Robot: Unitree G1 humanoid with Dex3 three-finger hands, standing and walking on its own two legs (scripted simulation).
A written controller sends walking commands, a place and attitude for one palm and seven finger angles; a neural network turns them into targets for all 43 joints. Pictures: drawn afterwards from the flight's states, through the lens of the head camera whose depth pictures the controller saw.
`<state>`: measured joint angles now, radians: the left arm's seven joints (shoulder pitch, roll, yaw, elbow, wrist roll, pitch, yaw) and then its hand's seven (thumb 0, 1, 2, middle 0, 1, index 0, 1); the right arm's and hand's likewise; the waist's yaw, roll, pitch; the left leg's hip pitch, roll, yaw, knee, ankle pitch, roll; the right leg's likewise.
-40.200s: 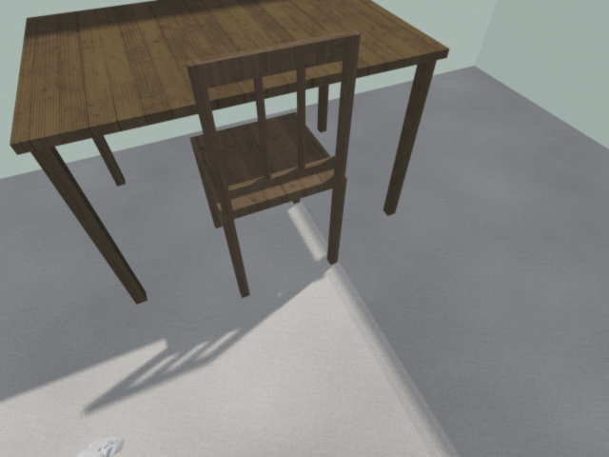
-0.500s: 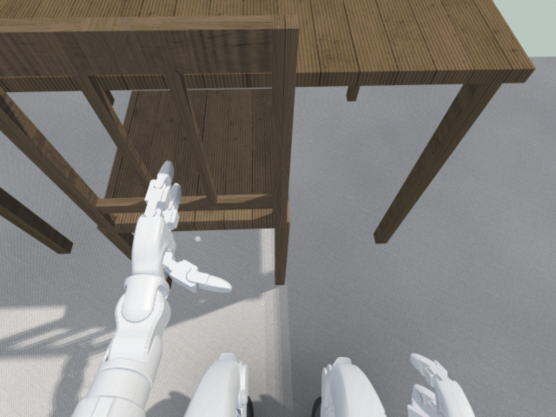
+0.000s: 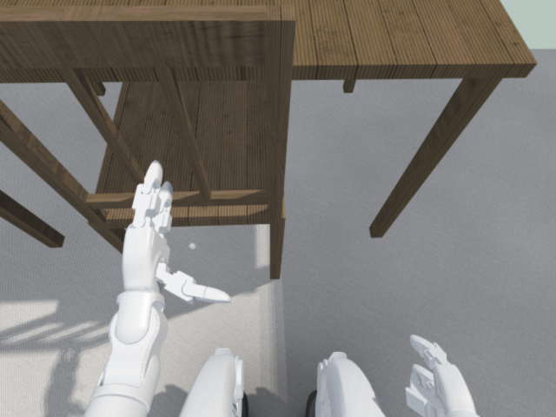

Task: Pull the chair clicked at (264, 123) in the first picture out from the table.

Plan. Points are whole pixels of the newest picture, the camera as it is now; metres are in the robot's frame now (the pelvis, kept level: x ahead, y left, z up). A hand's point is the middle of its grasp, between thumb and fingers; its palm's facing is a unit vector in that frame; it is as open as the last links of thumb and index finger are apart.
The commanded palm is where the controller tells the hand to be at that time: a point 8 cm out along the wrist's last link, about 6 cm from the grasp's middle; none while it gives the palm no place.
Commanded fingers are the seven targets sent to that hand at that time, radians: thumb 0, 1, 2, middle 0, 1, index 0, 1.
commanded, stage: aim the fingers beside a spindle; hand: left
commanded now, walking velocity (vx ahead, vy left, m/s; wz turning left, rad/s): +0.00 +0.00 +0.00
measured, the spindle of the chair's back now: (118, 146) +0.49 +0.26 +0.04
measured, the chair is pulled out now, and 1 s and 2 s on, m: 0.00 0.00 0.00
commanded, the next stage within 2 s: push the fingers through the gap in 1.38 s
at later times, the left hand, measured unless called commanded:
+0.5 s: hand (183, 236) +0.35 +0.14 +0.03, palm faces +0.04 -1.00 -0.04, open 17.0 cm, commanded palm +0.32 +0.18 +0.02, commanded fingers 0.00 -0.50 0.30 -0.06 -0.08 -0.06 -0.08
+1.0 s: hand (201, 253) +0.33 +0.12 +0.02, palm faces +0.01 -1.00 +0.02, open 16.9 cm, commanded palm +0.32 +0.18 +0.03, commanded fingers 0.00 -0.50 0.30 -0.06 -0.08 -0.06 -0.08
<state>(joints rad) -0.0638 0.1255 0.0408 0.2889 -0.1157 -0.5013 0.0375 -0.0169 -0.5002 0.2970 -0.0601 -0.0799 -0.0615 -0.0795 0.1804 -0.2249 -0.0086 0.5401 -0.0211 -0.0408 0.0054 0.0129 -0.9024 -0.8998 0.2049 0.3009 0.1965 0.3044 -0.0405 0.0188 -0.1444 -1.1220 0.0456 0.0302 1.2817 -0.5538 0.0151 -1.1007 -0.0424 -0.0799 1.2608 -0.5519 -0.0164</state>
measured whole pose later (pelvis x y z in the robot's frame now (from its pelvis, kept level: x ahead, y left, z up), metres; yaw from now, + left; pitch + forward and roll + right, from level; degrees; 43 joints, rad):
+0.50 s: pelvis +0.00 +0.00 +0.00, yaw +1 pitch +22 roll -2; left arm -0.17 0.16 0.06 0.43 -0.13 -0.47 -0.01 -0.01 -0.50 0.30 -0.05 -0.08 -0.06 -0.08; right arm 0.21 -0.25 0.00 0.58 0.00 -0.02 0.02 0.01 -0.90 -0.90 0.20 0.30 0.20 0.30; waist -0.03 0.04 -0.17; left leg -1.11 0.04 0.02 1.28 -0.55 0.02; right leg -1.08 -0.05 -0.09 1.25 -0.55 -0.01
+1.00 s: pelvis +0.00 +0.00 +0.00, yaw +0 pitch +22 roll -1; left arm -0.04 0.10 0.01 0.30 -0.13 -0.47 0.02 -0.02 -0.50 0.30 -0.06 -0.08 -0.06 -0.08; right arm 0.21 -0.23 -0.01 0.54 -0.01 -0.03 0.01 0.01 -0.90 -0.90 0.21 0.30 0.20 0.30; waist -0.04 0.02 -0.15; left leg -1.11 0.04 0.03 1.26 -0.55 0.02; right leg -1.09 -0.04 -0.07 1.24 -0.54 -0.01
